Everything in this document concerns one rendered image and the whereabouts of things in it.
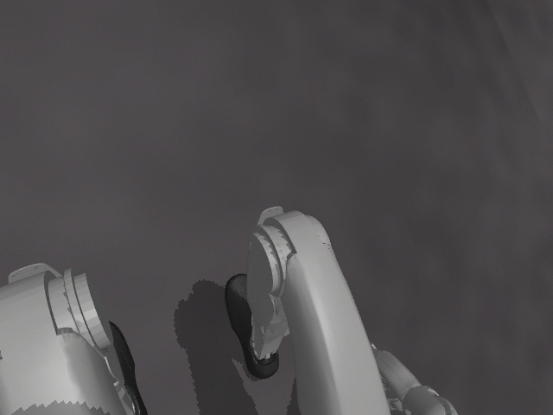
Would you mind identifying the right robot foot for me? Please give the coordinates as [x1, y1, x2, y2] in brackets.
[225, 274, 279, 379]

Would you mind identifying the left robot foot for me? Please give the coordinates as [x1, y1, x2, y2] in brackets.
[109, 321, 148, 415]

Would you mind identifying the right robot arm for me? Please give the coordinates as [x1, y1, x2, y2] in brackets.
[402, 386, 458, 415]

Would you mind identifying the right robot hand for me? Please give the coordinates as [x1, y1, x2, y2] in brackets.
[370, 342, 421, 412]

